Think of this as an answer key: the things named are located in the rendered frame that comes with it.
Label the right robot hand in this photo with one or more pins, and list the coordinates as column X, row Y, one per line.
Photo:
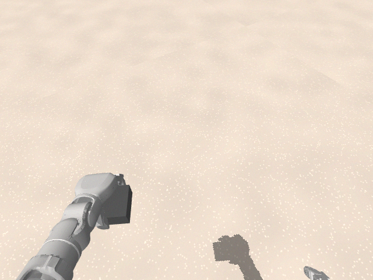
column 314, row 274

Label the left robot hand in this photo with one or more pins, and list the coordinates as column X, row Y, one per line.
column 102, row 185

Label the small box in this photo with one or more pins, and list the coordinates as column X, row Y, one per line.
column 117, row 208

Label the left robot arm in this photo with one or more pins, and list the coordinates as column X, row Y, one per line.
column 61, row 251

